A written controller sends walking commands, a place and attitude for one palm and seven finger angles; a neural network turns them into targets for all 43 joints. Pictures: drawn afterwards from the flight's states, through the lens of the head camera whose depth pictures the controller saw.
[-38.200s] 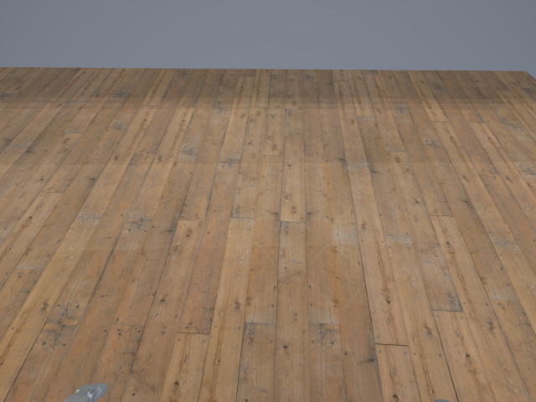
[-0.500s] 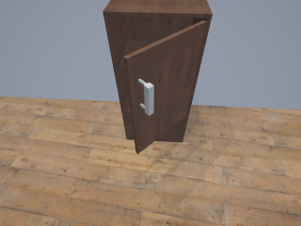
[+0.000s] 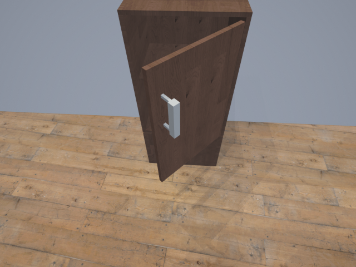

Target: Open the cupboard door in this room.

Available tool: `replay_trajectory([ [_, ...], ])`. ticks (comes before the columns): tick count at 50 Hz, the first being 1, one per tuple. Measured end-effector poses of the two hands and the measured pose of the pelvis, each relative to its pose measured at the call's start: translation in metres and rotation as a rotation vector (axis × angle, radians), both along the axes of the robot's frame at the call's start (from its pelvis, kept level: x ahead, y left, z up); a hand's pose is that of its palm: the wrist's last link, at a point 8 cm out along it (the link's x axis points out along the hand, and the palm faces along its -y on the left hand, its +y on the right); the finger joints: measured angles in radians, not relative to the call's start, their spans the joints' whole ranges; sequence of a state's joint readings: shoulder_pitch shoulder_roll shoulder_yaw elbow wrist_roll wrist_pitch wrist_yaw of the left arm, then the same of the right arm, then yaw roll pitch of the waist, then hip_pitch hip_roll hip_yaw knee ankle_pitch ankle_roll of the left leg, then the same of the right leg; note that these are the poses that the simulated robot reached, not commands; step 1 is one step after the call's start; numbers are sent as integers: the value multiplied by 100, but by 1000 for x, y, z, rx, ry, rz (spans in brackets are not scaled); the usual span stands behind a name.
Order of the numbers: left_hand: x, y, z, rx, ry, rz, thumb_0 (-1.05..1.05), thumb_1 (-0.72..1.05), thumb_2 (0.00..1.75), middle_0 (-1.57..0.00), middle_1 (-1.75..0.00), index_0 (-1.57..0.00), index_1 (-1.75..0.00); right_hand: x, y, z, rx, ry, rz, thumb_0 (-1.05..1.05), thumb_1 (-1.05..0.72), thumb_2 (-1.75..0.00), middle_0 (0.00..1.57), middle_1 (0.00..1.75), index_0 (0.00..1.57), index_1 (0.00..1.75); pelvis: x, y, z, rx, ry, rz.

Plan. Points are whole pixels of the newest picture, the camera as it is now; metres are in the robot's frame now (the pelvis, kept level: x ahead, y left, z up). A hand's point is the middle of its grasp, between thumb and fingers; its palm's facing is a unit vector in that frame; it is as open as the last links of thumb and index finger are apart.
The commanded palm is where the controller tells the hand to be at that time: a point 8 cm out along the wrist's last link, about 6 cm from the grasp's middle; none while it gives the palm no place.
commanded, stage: look to check the result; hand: left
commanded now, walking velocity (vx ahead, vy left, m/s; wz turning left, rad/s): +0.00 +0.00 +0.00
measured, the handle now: (169, 116) +0.53 +0.06 +0.00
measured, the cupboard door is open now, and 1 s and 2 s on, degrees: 46 46 46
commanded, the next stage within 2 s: walk to a spot facing it in 0.22 s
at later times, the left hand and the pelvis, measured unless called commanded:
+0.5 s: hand out of the picture +0.03 +0.18 -0.17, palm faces +0.02 -0.98 -0.22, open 7.4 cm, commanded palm none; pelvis +0.01 -0.01 +0.00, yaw -2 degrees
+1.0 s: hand out of the picture +0.10 +0.14 -0.16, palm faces -0.21 -0.93 -0.31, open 7.4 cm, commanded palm none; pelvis -0.01 -0.05 +0.00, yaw -17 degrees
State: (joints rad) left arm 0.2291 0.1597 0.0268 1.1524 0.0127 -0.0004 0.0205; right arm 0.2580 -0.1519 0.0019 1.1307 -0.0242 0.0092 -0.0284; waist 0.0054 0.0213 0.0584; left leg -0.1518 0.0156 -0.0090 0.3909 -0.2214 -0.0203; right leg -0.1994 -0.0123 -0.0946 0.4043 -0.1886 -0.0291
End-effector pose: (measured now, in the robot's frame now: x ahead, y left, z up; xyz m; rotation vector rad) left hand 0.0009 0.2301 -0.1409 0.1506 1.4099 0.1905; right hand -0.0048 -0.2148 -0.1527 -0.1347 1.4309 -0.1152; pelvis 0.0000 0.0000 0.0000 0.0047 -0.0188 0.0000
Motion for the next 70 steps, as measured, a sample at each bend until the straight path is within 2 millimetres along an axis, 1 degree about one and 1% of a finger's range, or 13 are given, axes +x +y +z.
replay_trajectory([
  [7,9,-4,0,-2,-21,-4,0,90,90,-20,-30,-20,-30,9,-5,0,-5,-16,7,1,-91,-90,20,30,20,30,2,-3,0,0,0,1],
  [16,19,-7,1,0,-40,-9,0,90,90,-20,-30,-20,-30,12,-12,1,-11,-16,9,0,-91,-90,20,30,20,30,6,-7,0,-1,2,2],
  [23,24,-6,0,6,-31,-17,0,90,90,-20,-30,-20,-30,12,-17,0,-24,-13,-15,0,-91,-90,20,30,20,30,7,-9,-1,-2,6,-22],
  [29,32,-1,-5,2,-6,-55,0,90,90,-20,-30,-20,-30,4,-20,-3,-47,-30,-85,0,-91,-90,20,30,20,30,3,-7,-6,-1,14,-77],
  [36,64,3,-6,25,-44,-131,0,90,90,-20,-30,-20,-30,-13,-31,-7,-69,-51,-152,0,-91,-90,20,30,20,30,-3,-12,-13,27,18,-148],
  [40,91,-8,4,55,-107,-175,0,91,90,-20,-30,-20,-30,-22,-46,-16,-55,-48,-172,0,-91,-90,20,30,20,30,-3,-25,-16,25,15,-178],
  [43,105,-18,6,87,-162,-214,0,91,90,-20,-30,-20,-30,-21,-64,-26,-46,-51,-203,1,-91,-90,20,30,20,30,-5,-38,-23,35,21,-209],
  [45,107,-25,10,94,-159,-232,0,91,90,-20,-30,-20,-30,-15,-74,-22,-49,-67,-221,1,-91,-90,20,30,20,30,-8,-42,-19,34,21,-225],
  [50,106,-43,18,90,-110,-289,0,90,90,-20,-30,-20,-30,9,-98,0,-77,-170,-268,1,-91,-90,20,30,20,30,-7,-51,-5,56,43,-298],
  [56,112,-58,18,59,-85,-351,0,90,90,-20,-30,-20,-30,33,-113,16,-110,-272,-317,1,-91,-90,20,30,20,30,-3,-54,1,57,54,-375],
  [64,132,-57,7,27,-75,-418,0,90,90,-20,-30,-20,-30,42,-108,29,-144,-318,-369,1,-91,-90,20,30,20,30,5,-46,-1,43,65,-465],
  [67,145,-52,0,19,-67,-453,0,90,90,-20,-30,-20,-30,37,-100,32,-164,-323,-402,1,-91,-90,20,30,20,30,10,-39,-3,33,74,-498],
  [70,166,-49,-10,6,-77,-489,0,90,90,-20,-30,-20,-30,21,-92,27,-202,-313,-425,1,-91,-90,20,30,20,30,16,-31,-12,5,80,-516],
])
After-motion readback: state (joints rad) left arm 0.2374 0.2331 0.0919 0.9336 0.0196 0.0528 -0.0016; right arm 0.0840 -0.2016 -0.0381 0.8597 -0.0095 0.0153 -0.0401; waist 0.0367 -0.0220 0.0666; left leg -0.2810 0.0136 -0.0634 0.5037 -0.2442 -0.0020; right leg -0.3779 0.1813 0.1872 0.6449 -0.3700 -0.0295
